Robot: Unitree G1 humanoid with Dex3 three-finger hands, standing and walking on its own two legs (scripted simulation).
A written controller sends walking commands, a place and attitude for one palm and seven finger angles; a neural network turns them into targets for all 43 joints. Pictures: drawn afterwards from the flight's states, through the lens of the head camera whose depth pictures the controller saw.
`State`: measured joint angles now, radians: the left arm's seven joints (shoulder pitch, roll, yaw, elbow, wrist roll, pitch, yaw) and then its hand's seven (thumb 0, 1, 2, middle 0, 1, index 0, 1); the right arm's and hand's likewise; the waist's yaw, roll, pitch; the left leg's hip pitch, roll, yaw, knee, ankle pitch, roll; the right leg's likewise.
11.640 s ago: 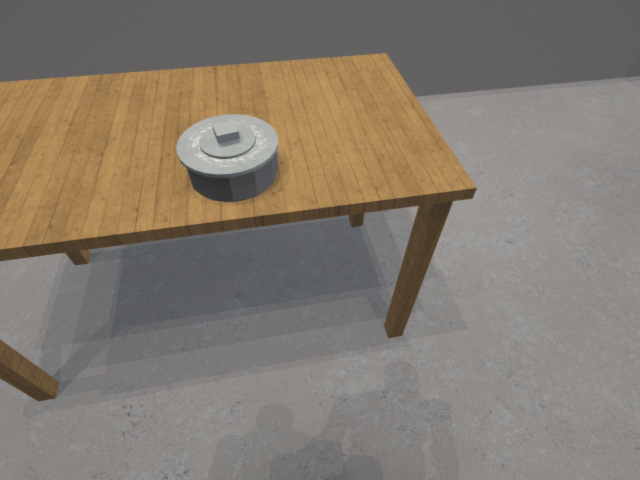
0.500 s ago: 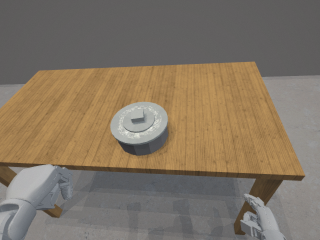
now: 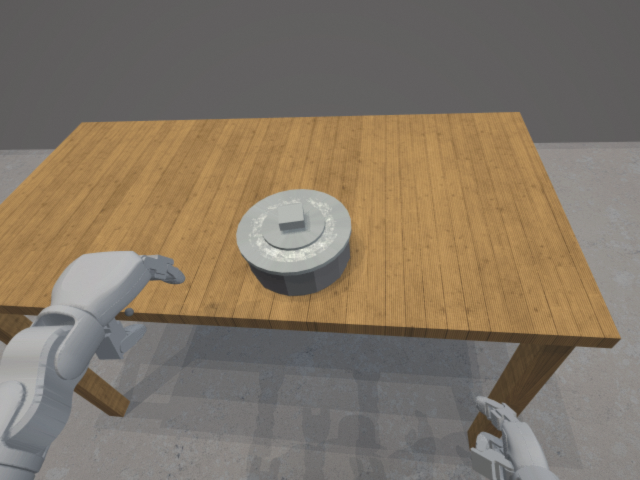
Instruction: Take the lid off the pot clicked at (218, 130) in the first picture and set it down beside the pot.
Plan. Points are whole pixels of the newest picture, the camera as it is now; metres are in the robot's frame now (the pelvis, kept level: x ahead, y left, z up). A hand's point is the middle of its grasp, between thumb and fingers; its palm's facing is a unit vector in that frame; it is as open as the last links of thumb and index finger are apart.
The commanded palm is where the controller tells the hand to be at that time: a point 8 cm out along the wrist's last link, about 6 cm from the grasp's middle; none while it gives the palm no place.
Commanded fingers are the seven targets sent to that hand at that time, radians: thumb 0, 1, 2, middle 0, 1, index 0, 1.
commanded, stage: reach forward and open the fingers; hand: left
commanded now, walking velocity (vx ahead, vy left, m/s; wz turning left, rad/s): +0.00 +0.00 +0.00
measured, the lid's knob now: (291, 217) +0.50 +0.11 +0.04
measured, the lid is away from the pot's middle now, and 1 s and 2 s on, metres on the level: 0.00 0.00 0.00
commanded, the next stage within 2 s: move the open hand above the knob in 0.20 s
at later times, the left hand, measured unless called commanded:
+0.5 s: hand (166, 272) +0.33 +0.23 +0.11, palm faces -0.22 -0.02 -0.97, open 10.0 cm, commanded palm +0.31 +0.23 +0.17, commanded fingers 0.00 -0.28 1.39 -0.83 -0.08 -0.83 -0.08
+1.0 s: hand (217, 268) +0.35 +0.17 +0.09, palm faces -0.28 -0.05 -0.96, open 10.1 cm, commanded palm +0.35 +0.18 +0.17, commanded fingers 0.00 -0.28 1.39 -0.83 -0.08 -0.83 -0.08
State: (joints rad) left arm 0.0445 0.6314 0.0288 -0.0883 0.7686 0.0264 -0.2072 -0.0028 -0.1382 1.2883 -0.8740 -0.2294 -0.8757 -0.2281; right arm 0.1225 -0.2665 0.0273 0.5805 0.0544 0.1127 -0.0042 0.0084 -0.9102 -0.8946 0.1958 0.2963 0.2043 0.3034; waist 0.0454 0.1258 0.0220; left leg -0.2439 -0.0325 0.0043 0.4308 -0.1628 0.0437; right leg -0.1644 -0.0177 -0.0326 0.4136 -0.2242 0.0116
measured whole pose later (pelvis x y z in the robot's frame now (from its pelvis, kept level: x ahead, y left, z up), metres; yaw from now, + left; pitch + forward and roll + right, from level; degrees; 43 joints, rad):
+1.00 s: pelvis +0.02 -0.02 +0.00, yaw +1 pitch +0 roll +0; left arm -0.29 0.54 -0.22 0.05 0.82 0.18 -0.33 0.00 -0.27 1.39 -0.84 -0.09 -0.83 -0.08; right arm 0.09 -0.28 0.03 0.57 0.07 0.14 0.03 0.01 -0.91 -0.89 0.20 0.30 0.20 0.30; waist 0.02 0.12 0.02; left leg -0.26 -0.03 -0.01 0.46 -0.20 0.03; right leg -0.19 -0.01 -0.04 0.47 -0.28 -0.01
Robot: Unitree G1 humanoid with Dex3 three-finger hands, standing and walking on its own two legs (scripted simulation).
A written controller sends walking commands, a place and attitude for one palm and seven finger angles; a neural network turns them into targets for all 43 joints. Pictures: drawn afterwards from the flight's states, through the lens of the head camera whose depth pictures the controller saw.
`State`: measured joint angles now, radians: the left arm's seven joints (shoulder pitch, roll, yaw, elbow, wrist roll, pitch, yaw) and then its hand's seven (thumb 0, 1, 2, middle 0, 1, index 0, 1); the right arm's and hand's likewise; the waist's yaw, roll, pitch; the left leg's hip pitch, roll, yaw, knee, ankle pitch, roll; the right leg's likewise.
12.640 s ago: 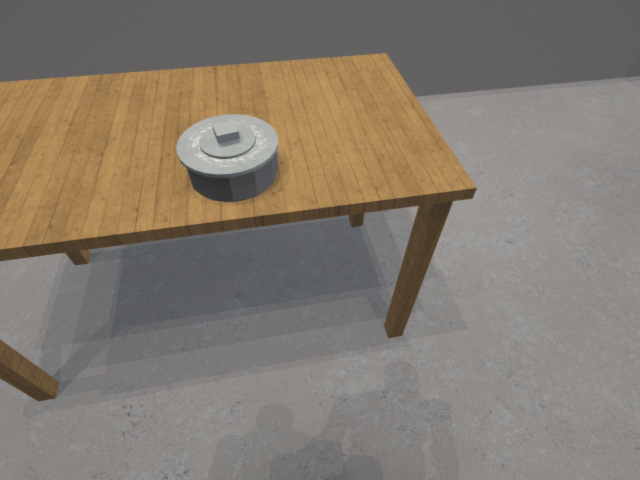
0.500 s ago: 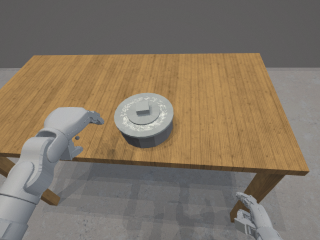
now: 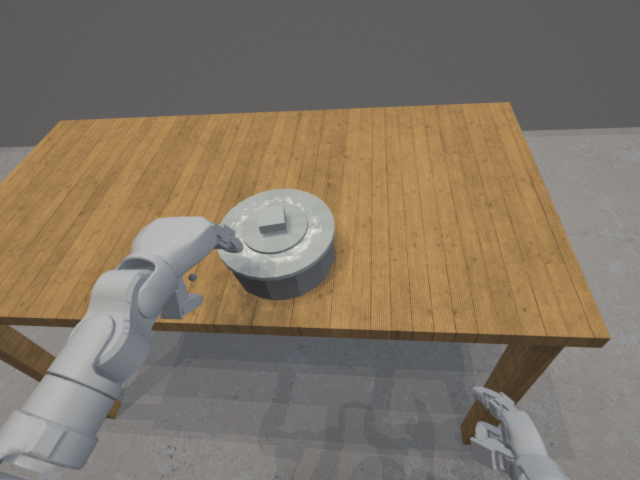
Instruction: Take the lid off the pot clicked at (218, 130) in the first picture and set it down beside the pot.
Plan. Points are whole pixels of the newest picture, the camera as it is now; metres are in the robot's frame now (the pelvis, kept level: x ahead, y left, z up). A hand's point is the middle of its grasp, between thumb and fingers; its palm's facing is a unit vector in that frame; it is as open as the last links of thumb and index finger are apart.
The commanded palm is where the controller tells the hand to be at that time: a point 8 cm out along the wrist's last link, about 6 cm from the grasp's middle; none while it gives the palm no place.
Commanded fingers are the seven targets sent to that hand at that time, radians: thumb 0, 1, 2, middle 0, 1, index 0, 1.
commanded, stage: move the open hand above the knob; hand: left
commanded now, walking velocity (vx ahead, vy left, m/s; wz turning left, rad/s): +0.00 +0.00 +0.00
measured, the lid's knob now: (272, 219) +0.48 +0.12 +0.04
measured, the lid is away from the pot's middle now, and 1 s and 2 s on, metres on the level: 0.00 0.00 0.00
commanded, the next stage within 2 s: lower the open fingers around the knob in 1.74 s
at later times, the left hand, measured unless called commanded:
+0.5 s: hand (230, 216) +0.43 +0.15 +0.11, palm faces -0.25 -0.05 -0.97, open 10.1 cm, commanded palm +0.41 +0.15 +0.17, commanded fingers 0.00 -0.28 1.39 -0.83 -0.08 -0.83 -0.08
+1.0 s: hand (270, 189) +0.47 +0.10 +0.12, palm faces -0.24 -0.05 -0.97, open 10.1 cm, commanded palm +0.45 +0.12 +0.17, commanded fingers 0.00 -0.28 1.39 -0.83 -0.08 -0.83 -0.08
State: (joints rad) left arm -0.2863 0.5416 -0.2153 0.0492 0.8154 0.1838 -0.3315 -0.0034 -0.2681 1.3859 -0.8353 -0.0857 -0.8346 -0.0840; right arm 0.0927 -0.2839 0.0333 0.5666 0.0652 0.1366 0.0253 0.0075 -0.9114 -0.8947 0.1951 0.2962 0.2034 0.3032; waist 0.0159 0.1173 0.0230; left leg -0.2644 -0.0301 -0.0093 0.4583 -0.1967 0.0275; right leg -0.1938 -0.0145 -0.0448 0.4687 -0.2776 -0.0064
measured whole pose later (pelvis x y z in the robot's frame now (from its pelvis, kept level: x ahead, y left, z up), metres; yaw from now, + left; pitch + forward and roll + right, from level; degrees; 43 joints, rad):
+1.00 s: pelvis +0.03 +0.00 +0.00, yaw -1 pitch +5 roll +1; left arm -0.82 0.37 -0.31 0.61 0.86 0.25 -0.25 0.00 -0.27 1.39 -0.84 -0.09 -0.84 -0.08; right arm 0.15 -0.27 0.03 0.64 0.08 0.15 0.01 0.01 -0.91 -0.89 0.19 0.30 0.20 0.30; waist -0.05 0.08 -0.04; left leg -0.33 -0.03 0.02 0.48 -0.24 0.03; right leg -0.28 -0.01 -0.02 0.51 -0.32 -0.01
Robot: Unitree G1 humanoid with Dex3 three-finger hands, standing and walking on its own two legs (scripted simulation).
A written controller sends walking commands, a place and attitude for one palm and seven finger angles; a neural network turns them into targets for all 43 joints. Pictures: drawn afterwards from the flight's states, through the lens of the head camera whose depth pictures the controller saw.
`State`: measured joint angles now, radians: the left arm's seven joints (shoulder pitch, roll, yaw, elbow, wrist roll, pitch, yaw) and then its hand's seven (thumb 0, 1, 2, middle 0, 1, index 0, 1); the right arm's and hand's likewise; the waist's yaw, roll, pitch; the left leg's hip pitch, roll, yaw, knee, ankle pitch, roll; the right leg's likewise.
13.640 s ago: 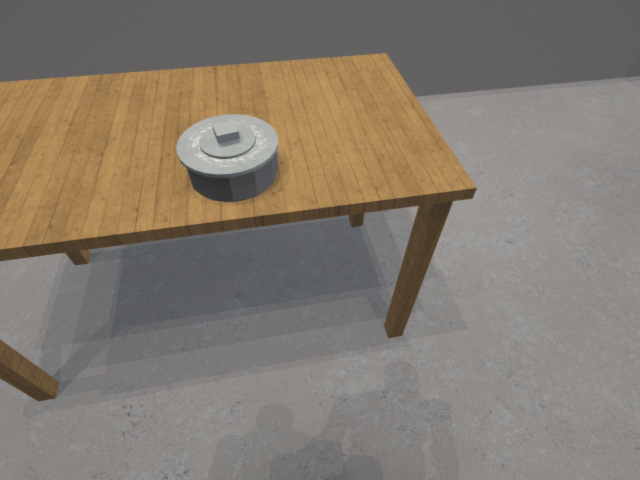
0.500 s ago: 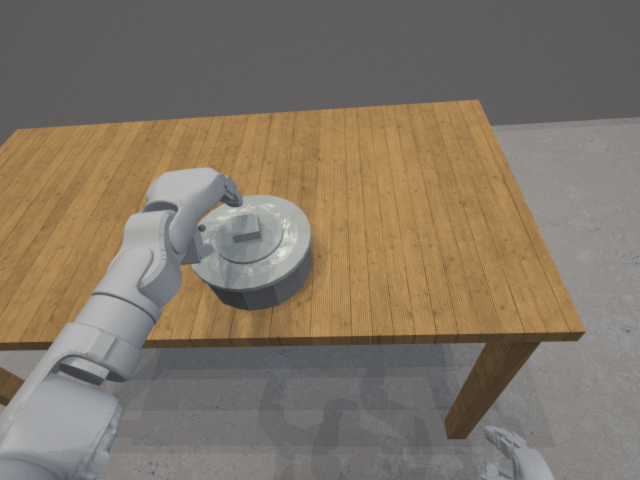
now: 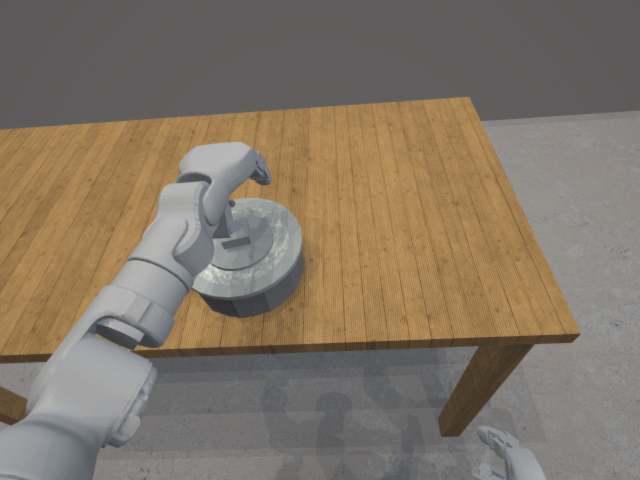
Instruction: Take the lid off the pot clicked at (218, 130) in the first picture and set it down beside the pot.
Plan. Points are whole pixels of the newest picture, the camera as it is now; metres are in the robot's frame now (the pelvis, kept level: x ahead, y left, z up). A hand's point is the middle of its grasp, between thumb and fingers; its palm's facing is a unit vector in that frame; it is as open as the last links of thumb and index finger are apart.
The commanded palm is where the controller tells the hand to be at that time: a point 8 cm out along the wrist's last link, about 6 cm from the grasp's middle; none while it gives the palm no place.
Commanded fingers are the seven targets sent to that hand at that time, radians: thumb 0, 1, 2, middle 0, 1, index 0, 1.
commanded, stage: move the open hand above the knob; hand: left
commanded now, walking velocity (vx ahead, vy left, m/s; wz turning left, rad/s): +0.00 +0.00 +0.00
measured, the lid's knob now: (235, 232) +0.45 +0.13 +0.04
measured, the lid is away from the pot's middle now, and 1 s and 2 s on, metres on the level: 0.00 0.00 0.00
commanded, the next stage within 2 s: lower the open fingers around the knob in 0.74 s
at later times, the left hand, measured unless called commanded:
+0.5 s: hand (216, 222) +0.41 +0.13 +0.11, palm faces -0.28 -0.03 -0.96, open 10.1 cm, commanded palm +0.41 +0.14 +0.18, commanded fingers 0.00 -0.28 1.39 -0.83 -0.08 -0.83 -0.08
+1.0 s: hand (219, 223) +0.42 +0.13 +0.10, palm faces -0.31 -0.05 -0.95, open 10.1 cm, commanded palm +0.41 +0.14 +0.16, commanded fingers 0.00 -0.28 1.39 -0.83 -0.08 -0.83 -0.08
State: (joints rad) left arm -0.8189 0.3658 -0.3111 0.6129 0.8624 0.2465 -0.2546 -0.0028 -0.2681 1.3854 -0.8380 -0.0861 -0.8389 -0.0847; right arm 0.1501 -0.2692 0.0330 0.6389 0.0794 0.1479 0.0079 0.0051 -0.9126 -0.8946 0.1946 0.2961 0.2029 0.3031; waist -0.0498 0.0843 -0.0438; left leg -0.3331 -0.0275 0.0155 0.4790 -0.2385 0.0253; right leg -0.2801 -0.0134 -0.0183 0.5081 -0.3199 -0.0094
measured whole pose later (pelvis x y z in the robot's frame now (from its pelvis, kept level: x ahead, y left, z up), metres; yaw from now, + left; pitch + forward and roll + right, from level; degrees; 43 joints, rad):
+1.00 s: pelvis -0.02 +0.01 +0.00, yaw +0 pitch +5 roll +0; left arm -0.85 0.35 -0.33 0.78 0.87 0.26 -0.24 0.00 -0.27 1.39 -0.84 -0.09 -0.84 -0.08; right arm 0.19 -0.26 0.03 0.65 0.08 0.15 -0.01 0.01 -0.91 -0.89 0.20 0.30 0.20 0.30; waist -0.06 0.08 -0.05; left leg -0.34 -0.03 0.02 0.47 -0.21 0.03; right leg -0.29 -0.02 -0.01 0.50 -0.29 0.00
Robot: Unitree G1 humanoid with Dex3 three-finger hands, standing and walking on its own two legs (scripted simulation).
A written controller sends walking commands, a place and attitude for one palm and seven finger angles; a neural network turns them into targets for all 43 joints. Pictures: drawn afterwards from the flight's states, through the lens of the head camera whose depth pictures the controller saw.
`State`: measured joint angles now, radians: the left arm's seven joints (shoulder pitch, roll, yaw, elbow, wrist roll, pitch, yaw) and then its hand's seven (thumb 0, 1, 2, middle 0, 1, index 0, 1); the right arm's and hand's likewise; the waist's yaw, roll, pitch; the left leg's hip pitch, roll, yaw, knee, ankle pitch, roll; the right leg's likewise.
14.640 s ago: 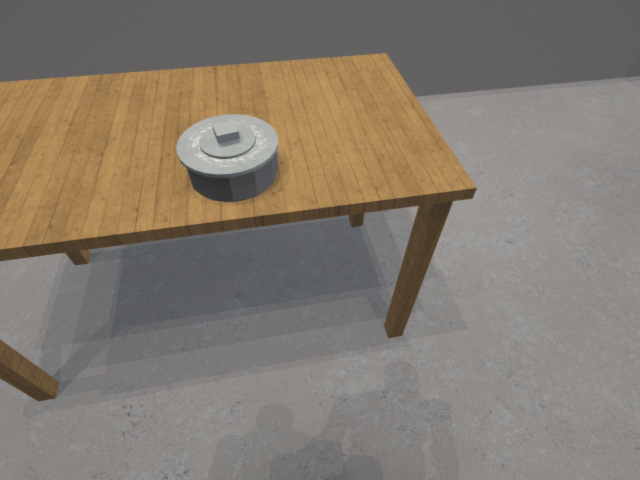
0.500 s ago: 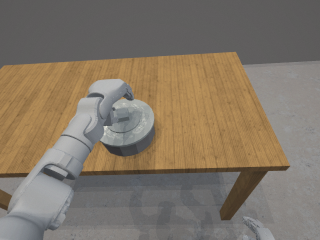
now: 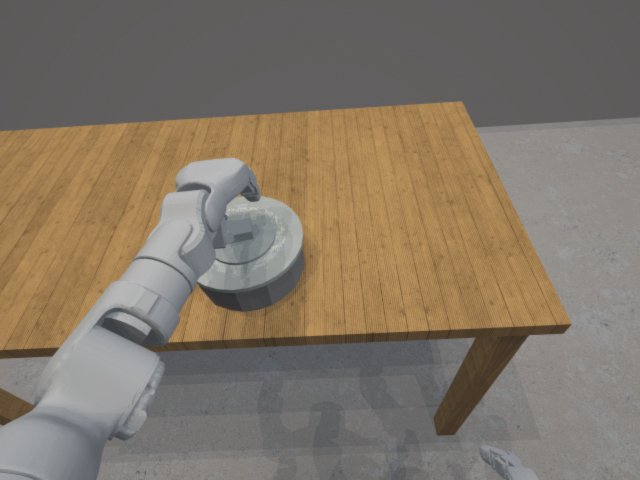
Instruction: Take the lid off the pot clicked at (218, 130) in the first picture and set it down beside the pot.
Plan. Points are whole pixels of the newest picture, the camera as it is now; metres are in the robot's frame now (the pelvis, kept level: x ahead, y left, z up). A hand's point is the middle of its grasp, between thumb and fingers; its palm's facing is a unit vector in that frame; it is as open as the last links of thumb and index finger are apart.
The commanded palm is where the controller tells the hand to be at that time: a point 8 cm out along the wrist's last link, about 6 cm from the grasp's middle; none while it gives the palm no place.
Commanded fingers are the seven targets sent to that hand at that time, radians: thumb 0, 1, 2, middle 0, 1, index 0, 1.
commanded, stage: lower the open fingers around the knob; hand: left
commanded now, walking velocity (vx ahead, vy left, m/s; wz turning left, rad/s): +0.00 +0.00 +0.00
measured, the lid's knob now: (238, 228) +0.47 +0.13 +0.04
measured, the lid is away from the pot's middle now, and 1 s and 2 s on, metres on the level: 0.00 0.00 0.00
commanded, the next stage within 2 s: close the fingers and squeeze the knob in 0.72 s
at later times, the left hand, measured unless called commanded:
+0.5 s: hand (234, 228) +0.45 +0.13 +0.07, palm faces -0.32 -0.06 -0.94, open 10.1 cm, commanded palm +0.44 +0.13 +0.13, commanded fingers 0.00 -0.28 1.39 -0.83 -0.08 -0.83 -0.08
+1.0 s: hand (234, 236) +0.44 +0.13 +0.06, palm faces -0.32 -0.06 -0.94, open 10.0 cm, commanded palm +0.43 +0.13 +0.12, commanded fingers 0.00 -0.08 1.14 -0.61 -0.67 -0.61 -0.67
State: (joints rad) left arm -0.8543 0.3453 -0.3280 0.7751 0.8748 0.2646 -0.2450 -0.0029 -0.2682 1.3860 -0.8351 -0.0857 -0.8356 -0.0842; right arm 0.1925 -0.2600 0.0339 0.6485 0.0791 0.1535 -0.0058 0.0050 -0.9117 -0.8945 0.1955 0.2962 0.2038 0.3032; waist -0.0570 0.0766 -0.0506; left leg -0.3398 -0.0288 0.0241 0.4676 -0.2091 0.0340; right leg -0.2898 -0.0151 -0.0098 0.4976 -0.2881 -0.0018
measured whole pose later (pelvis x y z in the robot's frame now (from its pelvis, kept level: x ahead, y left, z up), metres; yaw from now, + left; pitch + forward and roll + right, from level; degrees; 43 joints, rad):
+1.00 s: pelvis +0.00 +0.00 +0.00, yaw +0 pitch +6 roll +0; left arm -0.80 0.32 -0.32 0.83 0.89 0.22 -0.15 0.00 -0.19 1.25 -0.67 -0.33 -0.72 -0.35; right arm 0.19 -0.26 0.02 0.66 0.08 0.17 -0.02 0.00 -0.91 -0.89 0.20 0.30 0.20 0.30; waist -0.06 0.06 -0.07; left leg -0.38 -0.01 0.03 0.51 -0.23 0.03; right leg -0.33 0.00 -0.01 0.52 -0.30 -0.01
